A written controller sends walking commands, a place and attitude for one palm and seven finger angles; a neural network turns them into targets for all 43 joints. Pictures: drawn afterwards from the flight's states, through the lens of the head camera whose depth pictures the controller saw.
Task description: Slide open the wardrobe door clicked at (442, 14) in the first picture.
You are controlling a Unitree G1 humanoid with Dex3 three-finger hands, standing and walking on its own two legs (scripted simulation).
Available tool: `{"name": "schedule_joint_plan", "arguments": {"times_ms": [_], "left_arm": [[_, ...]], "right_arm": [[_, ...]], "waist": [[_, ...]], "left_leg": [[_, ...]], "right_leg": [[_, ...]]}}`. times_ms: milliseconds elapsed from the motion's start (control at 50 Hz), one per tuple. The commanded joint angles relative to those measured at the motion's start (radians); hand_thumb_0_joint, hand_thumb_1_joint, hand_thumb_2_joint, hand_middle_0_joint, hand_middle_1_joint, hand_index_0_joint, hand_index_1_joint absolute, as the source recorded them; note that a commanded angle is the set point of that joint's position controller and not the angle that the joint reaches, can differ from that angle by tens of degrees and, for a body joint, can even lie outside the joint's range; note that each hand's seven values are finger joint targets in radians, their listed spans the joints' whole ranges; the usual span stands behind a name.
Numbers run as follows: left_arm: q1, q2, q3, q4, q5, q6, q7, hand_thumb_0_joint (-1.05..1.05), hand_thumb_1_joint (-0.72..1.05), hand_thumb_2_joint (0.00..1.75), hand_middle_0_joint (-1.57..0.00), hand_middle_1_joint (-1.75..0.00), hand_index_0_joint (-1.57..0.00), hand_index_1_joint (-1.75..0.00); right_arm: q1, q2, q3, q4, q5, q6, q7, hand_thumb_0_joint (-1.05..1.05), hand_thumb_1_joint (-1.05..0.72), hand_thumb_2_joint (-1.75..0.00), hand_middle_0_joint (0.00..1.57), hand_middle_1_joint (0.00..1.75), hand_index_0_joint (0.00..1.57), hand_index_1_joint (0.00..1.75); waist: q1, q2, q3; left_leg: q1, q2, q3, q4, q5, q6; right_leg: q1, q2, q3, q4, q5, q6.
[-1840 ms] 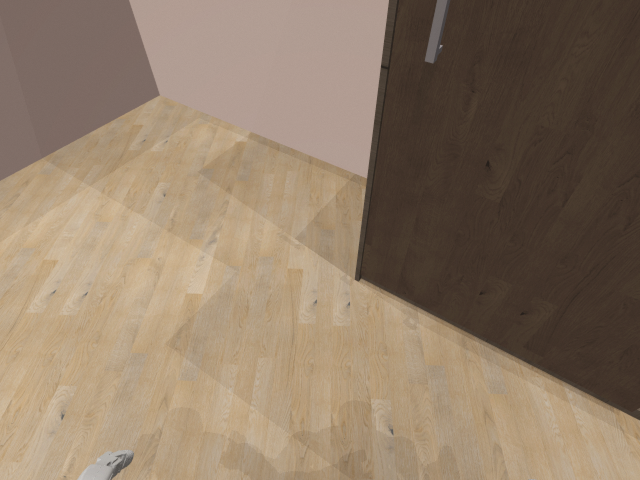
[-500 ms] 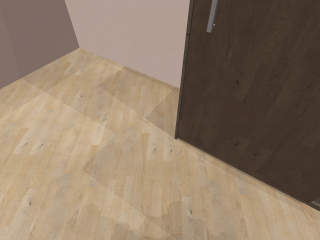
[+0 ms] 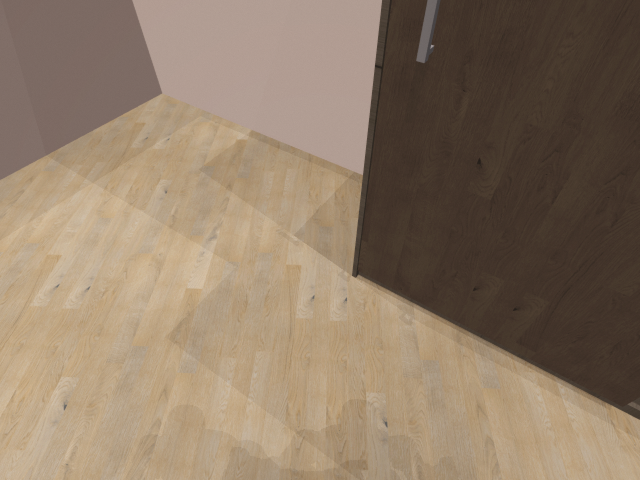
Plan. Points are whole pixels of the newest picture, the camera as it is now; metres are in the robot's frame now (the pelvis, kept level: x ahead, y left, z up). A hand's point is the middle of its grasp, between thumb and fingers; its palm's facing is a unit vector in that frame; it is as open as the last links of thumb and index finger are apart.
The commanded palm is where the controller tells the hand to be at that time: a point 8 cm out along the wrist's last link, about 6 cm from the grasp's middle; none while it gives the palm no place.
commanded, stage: turn to face it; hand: left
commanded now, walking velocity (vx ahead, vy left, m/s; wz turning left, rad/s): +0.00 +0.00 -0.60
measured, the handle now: out of the picture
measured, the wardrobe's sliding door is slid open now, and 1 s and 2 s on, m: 0.00 0.00 0.00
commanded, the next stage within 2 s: take the last steps up to it in 0.90 s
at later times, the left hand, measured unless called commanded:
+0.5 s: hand out of the picture +0.04 +0.16 -0.17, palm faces -0.16 -0.95 -0.26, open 7.4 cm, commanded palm none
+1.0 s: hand out of the picture +0.11 +0.21 -0.17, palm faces -0.39 -0.89 -0.23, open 7.4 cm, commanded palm none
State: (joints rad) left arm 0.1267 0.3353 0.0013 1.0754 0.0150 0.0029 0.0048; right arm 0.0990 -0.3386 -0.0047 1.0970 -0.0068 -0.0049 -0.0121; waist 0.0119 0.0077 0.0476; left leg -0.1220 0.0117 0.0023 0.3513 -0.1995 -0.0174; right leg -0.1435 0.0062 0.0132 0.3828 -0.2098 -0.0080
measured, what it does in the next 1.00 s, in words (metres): steps on the spot, turning right: left foot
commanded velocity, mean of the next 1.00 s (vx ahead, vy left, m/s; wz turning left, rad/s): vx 0.01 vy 0.00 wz -0.44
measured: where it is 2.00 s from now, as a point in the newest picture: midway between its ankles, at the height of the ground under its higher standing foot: outside the picture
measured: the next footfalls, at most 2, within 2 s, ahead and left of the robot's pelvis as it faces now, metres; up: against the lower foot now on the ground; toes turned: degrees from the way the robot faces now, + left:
left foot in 0.78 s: +0.00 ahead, +0.12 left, +0.00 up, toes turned -23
right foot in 1.18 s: -0.11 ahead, -0.08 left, +0.00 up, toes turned -33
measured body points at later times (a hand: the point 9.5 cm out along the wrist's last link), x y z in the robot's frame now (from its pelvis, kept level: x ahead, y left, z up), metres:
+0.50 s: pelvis -0.04 -0.02 -0.01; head +0.01 -0.06 +0.43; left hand +0.05 +0.21 -0.15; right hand +0.01 -0.30 -0.17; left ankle -0.04 +0.14 -0.67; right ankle +0.00 -0.11 -0.75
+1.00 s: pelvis -0.05 +0.04 +0.00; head -0.02 +0.06 +0.45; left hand +0.13 +0.25 -0.16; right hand -0.12 -0.21 -0.13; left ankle -0.04 +0.14 -0.75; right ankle -0.13 -0.09 -0.67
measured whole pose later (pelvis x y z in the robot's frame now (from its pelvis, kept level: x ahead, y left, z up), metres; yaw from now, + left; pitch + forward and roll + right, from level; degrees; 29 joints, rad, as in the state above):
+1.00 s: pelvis -0.05 +0.04 +0.00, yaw -27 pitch +1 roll -2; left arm 0.23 0.28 0.09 0.91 0.03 0.07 -0.01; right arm 0.25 -0.19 -0.03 0.94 -0.02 0.02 -0.04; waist 0.01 -0.05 0.02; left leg -0.18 0.02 0.06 0.44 -0.28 0.04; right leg -0.50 0.03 0.06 1.06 -0.36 0.07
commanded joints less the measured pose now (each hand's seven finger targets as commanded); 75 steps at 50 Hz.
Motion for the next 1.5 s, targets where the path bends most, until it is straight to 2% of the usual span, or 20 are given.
{"name": "schedule_joint_plan", "arguments": {"times_ms": [0,180,280,300,320,340,440,640,720,760,780,860,980,1100,1140,1160,1180,1220,1320,1480], "left_arm": [[0.025,0.107,0.031,-0.073,-0.002,0.013,0.010,0.00,0.90,0.90,-0.20,-0.30,-0.20,-0.30],[0.070,0.081,0.065,-0.172,0.005,0.039,-0.008,0.00,0.90,0.90,-0.20,-0.30,-0.20,-0.30],[0.192,0.032,0.083,-0.178,0.007,0.039,-0.021,0.00,0.90,0.90,-0.20,-0.30,-0.20,-0.30],[0.232,0.072,0.094,-0.172,0.013,0.030,-0.018,0.00,0.90,0.90,-0.20,-0.30,-0.20,-0.30],[0.226,0.174,0.112,-0.187,0.025,0.017,-0.004,0.00,0.90,0.90,-0.20,-0.30,-0.20,-0.30],[0.251,0.174,0.112,-0.191,0.009,0.020,0.008,0.00,0.90,0.90,-0.20,-0.30,-0.20,-0.30],[0.090,0.080,0.100,-0.246,0.005,0.012,0.012,0.00,0.90,0.90,-0.20,-0.30,-0.20,-0.30],[0.159,0.084,0.115,-0.233,0.018,0.024,0.014,0.00,0.90,0.90,-0.20,-0.30,-0.20,-0.30],[0.071,0.082,0.114,-0.256,0.012,0.038,0.011,0.00,0.90,0.90,-0.20,-0.30,-0.20,-0.30],[0.068,-0.013,0.098,-0.282,-0.002,0.042,-0.002,0.00,0.90,0.90,-0.20,-0.30,-0.20,-0.30],[0.056,0.007,0.108,-0.289,0.007,0.042,0.000,0.00,0.90,0.90,-0.20,-0.30,-0.20,-0.30],[0.168,0.013,0.119,-0.213,0.022,0.054,-0.021,0.00,0.90,0.90,-0.20,-0.30,-0.20,-0.30],[0.022,-0.049,0.072,-0.236,0.008,0.036,-0.020,0.00,0.90,0.90,-0.20,-0.30,-0.20,-0.30],[0.080,-0.083,0.046,-0.173,0.008,0.004,-0.020,0.00,0.90,0.90,-0.20,-0.30,-0.20,-0.30],[0.179,-0.018,0.062,-0.126,0.012,-0.019,-0.009,0.00,0.90,0.90,-0.20,-0.30,-0.20,-0.30],[0.297,0.077,0.086,-0.087,0.018,-0.031,0.003,0.00,0.90,0.90,-0.20,-0.30,-0.20,-0.30],[0.363,0.115,0.092,-0.069,0.007,-0.027,0.011,0.00,0.90,0.90,-0.20,-0.30,-0.20,-0.30],[0.294,0.064,0.088,-0.068,0.007,-0.036,0.016,0.00,0.90,0.90,-0.20,-0.30,-0.20,-0.30],[0.260,-0.038,0.064,-0.063,0.008,-0.069,0.018,0.00,0.90,0.90,-0.20,-0.30,-0.20,-0.30],[0.282,0.006,0.070,-0.021,0.019,-0.084,0.026,0.00,0.90,0.90,-0.20,-0.30,-0.20,-0.30]], "right_arm": [[0.052,-0.089,-0.025,-0.064,-0.005,-0.001,-0.017,0.00,-0.90,-0.90,0.20,0.30,0.20,0.30],[0.034,-0.110,-0.076,-0.176,-0.008,0.018,-0.024,0.00,-0.90,-0.90,0.20,0.30,0.20,0.30],[-0.054,-0.108,-0.096,-0.228,-0.011,0.014,-0.016,0.00,-0.90,-0.90,0.20,0.30,0.20,0.30],[-0.060,-0.080,-0.096,-0.241,-0.009,0.022,-0.013,0.00,-0.90,-0.90,0.20,0.30,0.20,0.30],[-0.026,0.005,-0.083,-0.266,-0.004,0.028,-0.011,0.00,-0.90,-0.90,0.20,0.30,0.20,0.30],[-0.054,-0.017,-0.083,-0.274,-0.007,0.037,-0.016,0.00,-0.90,-0.90,0.20,0.30,0.20,0.30],[0.044,-0.007,-0.089,-0.221,-0.010,0.032,-0.005,0.00,-0.90,-0.90,0.20,0.30,0.20,0.30],[0.024,0.016,-0.076,-0.256,0.007,0.020,-0.021,0.00,-0.90,-0.90,0.20,0.30,0.20,0.30],[0.211,-0.001,-0.080,-0.205,0.013,0.005,-0.031,0.00,-0.90,-0.90,0.20,0.30,0.20,0.30],[0.216,-0.104,-0.098,-0.219,-0.009,-0.006,-0.038,0.00,-0.90,-0.90,0.20,0.30,0.20,0.30],[0.125,-0.135,-0.100,-0.259,-0.010,0.004,-0.037,0.00,-0.90,-0.90,0.20,0.30,0.20,0.30],[-0.015,-0.025,-0.060,-0.290,-0.020,-0.008,-0.035,0.00,-0.90,-0.90,0.20,0.30,0.20,0.30],[0.233,-0.020,-0.065,-0.188,-0.021,-0.016,-0.039,0.00,-0.90,-0.90,0.20,0.30,0.20,0.30],[0.294,-0.030,-0.062,-0.107,-0.021,-0.013,-0.020,0.00,-0.90,-0.90,0.20,0.30,0.20,0.30],[0.294,0.029,-0.051,-0.100,-0.004,-0.022,-0.007,0.00,-0.90,-0.90,0.20,0.30,0.20,0.30],[0.255,0.090,-0.034,-0.130,0.000,-0.030,-0.005,0.00,-0.90,-0.90,0.20,0.30,0.20,0.30],[0.167,0.038,-0.045,-0.169,-0.020,-0.021,-0.002,0.00,-0.90,-0.90,0.20,0.30,0.20,0.30],[0.145,0.038,-0.058,-0.149,-0.029,-0.008,0.014,0.00,-0.90,-0.90,0.20,0.30,0.20,0.30],[0.229,0.101,-0.058,-0.097,-0.024,0.006,0.036,0.00,-0.90,-0.90,0.20,0.30,0.20,0.30],[0.106,0.113,-0.059,-0.169,-0.009,0.003,0.072,0.00,-0.90,-0.90,0.20,0.30,0.20,0.30]], "waist": [[-0.016,-0.019,-0.066],[-0.005,0.059,-0.065],[0.068,0.138,-0.081],[0.087,-0.016,-0.080],[0.070,-0.370,-0.064],[0.094,-0.342,-0.054],[-0.009,-0.117,-0.104],[0.031,-0.173,-0.138],[-0.054,-0.175,-0.155],[-0.070,0.209,-0.106],[-0.042,0.235,-0.030],[0.056,0.096,0.004],[-0.056,0.157,-0.034],[-0.032,0.169,-0.067],[0.019,0.023,-0.108],[0.074,-0.234,-0.121],[0.111,-0.216,-0.050],[0.080,-0.231,0.078],[0.000,-0.152,0.124],[-0.003,-0.201,0.145]], "left_leg": [[0.023,0.126,-0.017,0.037,0.173,0.014],[-0.054,0.221,-0.028,0.082,0.001,0.060],[-0.173,0.296,0.006,0.186,0.082,0.100],[-0.245,0.199,0.093,0.391,-0.022,0.032],[-0.445,0.015,0.142,0.659,-0.373,-0.045],[-0.434,-0.016,-0.020,0.797,-0.423,-0.037],[-0.375,0.029,-0.046,0.765,-0.171,-0.040],[-0.260,-0.021,-0.047,0.377,-0.253,-0.019],[0.066,-0.045,-0.022,0.040,-0.099,0.028],[0.209,0.275,-0.362,-0.176,-0.258,0.115],[-0.006,0.435,-0.444,-0.194,-0.214,0.161],[-0.220,0.236,-0.154,-0.117,0.017,0.154],[0.099,0.243,-0.102,0.024,0.518,0.179],[-0.002,0.215,-0.089,0.040,0.151,0.150],[-0.249,0.143,-0.018,0.196,-0.045,0.079],[-0.485,0.036,0.103,0.420,-0.308,0.021],[-0.582,0.048,0.046,0.554,-0.419,0.008],[-0.601,0.086,-0.005,0.668,-0.256,0.011],[-0.564,0.104,0.046,0.678,-0.040,-0.029],[-0.473,0.116,0.086,0.460,0.064,-0.014]], "right_leg": [[-0.061,-0.113,0.124,0.025,0.284,-0.017],[-0.213,-0.028,0.129,0.251,0.158,-0.013],[-0.107,-0.014,0.027,0.327,-0.103,0.005],[-0.061,-0.074,0.156,0.172,0.092,-0.026],[-0.036,-0.290,0.571,-0.023,0.207,-0.114],[-0.114,-0.320,0.691,-0.131,0.176,-0.167],[-0.084,-0.158,0.452,-0.069,0.042,-0.142],[-0.018,-0.138,0.537,-0.090,0.110,-0.157],[-0.221,-0.054,0.478,-0.081,-0.038,-0.059],[-0.544,0.135,0.230,0.277,-0.252,0.020],[-0.537,0.103,0.122,0.514,-0.294,0.054],[-0.387,0.044,0.078,0.841,-0.130,0.071],[-0.408,-0.009,-0.013,0.507,-0.209,0.077],[-0.088,0.012,-0.118,0.124,-0.138,0.021],[0.248,-0.114,0.010,-0.038,-0.038,-0.024],[0.400,-0.365,0.315,-0.118,-0.062,-0.107],[0.301,-0.480,0.444,-0.176,-0.129,-0.183],[0.118,-0.419,0.407,-0.260,-0.374,-0.172],[0.061,-0.315,0.063,-0.227,0.063,-0.099],[0.000,-0.317,-0.053,-0.216,0.116,-0.066]]}}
